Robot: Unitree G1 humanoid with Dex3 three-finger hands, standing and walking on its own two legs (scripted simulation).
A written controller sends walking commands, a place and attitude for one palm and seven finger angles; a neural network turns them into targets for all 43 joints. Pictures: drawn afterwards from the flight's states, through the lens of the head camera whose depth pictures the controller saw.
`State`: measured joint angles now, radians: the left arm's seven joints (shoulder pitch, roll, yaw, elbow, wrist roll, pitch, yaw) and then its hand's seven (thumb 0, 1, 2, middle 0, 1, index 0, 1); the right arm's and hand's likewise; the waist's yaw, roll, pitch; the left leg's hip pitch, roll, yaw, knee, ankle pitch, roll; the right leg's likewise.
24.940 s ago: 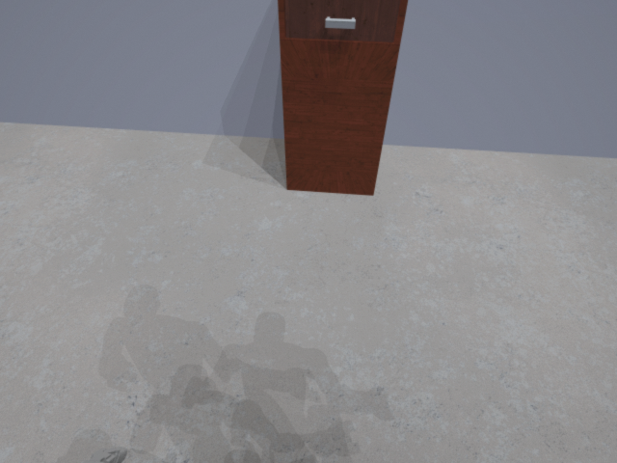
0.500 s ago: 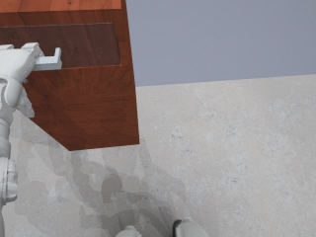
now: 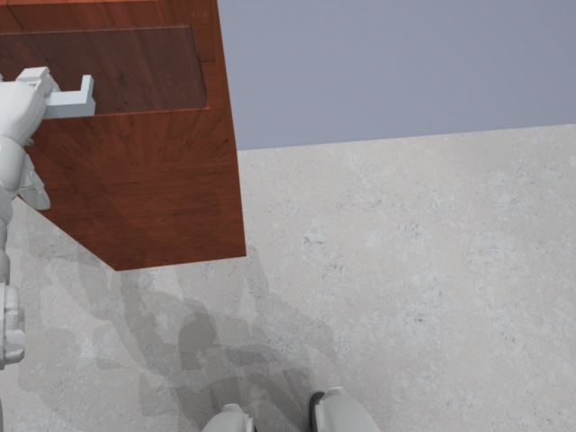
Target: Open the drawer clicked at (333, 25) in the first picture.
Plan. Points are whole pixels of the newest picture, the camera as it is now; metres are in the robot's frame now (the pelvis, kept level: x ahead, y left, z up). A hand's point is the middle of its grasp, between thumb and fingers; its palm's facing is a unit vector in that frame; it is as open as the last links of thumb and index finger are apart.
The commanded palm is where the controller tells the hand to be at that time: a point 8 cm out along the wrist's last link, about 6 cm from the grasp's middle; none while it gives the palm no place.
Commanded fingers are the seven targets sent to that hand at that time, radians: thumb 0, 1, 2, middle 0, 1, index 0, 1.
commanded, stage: lower the fingers behind the handle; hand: left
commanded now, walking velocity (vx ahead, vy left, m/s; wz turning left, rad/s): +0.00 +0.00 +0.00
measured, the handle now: (52, 94) +0.55 +0.30 +0.08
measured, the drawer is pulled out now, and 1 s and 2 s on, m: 0.00 0.00 0.01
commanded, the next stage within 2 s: close the thumb around the handle in 0.22 s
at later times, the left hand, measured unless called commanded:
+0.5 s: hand (29, 140) +0.49 +0.33 +0.06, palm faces -0.09 -0.01 -1.00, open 13.2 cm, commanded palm +0.48 +0.31 +0.10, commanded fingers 0.00 0.06 0.54 -0.34 -1.26 -0.34 -1.26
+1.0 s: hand (29, 139) +0.49 +0.33 +0.06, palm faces -0.09 -0.02 -1.00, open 5.9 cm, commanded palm +0.48 +0.32 +0.10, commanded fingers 0.00 0.90 0.90 -0.40 -1.35 -0.40 -1.35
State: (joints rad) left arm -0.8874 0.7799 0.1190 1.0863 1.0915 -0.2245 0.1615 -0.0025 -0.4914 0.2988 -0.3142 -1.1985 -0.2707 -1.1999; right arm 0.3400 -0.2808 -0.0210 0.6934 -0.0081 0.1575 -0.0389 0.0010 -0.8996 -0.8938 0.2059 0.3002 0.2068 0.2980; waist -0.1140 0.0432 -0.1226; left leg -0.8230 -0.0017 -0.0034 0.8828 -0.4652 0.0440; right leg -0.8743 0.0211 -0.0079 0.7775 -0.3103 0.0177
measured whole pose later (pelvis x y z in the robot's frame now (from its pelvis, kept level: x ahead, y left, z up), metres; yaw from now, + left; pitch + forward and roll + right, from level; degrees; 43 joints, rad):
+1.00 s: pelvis +0.00 +0.00 +0.00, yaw +0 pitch +24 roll -3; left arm -0.90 0.77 0.10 1.08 1.08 -0.21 0.15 0.00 0.70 0.80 -0.40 -1.34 -0.34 -1.34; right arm 0.35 -0.28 -0.02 0.69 -0.01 0.15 -0.04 0.00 -0.90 -0.89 0.21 0.30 0.21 0.30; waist -0.11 0.05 -0.13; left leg -0.82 0.00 -0.01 0.88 -0.47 0.04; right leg -0.87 0.02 -0.01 0.77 -0.32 0.02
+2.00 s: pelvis +0.02 +0.00 +0.00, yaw +1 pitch +23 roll -3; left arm -0.84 0.71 0.08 1.02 1.09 -0.19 0.16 -0.01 0.71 0.83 -0.41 -1.35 -0.35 -1.35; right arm 0.31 -0.27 -0.04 0.68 -0.01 0.16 -0.03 0.00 -0.90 -0.89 0.21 0.30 0.21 0.30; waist -0.07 0.04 -0.14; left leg -0.77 -0.01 -0.03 0.86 -0.49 0.04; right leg -0.81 0.01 -0.03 0.76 -0.34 0.02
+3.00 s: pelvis +0.02 +0.00 +0.01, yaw +2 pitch +17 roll -3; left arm -0.49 0.57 0.03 0.65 1.05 -0.11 0.19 -0.01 0.71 0.83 -0.41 -1.35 -0.31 -1.35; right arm 0.18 -0.25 -0.03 0.64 -0.01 0.14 -0.04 0.00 -0.90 -0.89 0.21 0.30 0.21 0.30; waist 0.02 0.05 -0.13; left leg -0.61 -0.02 -0.04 0.79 -0.47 0.05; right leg -0.66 0.00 -0.04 0.71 -0.34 0.02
